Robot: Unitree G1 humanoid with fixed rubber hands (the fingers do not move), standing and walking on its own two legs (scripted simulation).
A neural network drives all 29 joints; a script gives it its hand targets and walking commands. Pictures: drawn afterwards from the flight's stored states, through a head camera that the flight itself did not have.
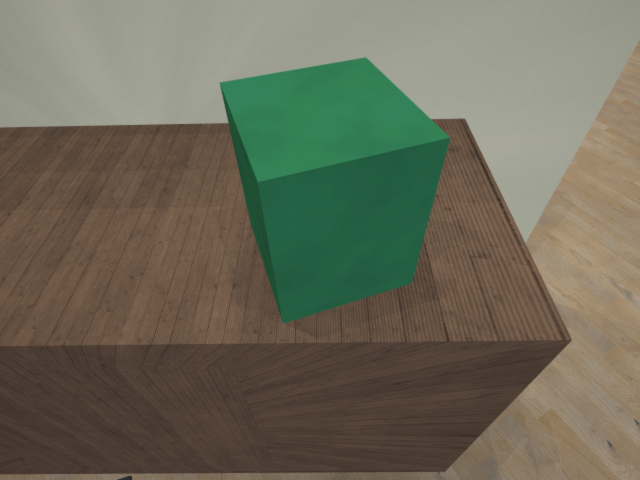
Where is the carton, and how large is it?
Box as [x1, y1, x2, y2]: [220, 57, 449, 323]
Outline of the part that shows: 365,57 220,82 250,222 283,323 410,283 412,280 449,137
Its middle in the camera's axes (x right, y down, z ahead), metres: +0.01 -0.07 +0.53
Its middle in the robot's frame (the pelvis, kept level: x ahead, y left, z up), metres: +0.46 +0.02 +0.13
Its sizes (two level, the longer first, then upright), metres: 0.210 0.200 0.250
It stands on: a pedestal, 0.77 m high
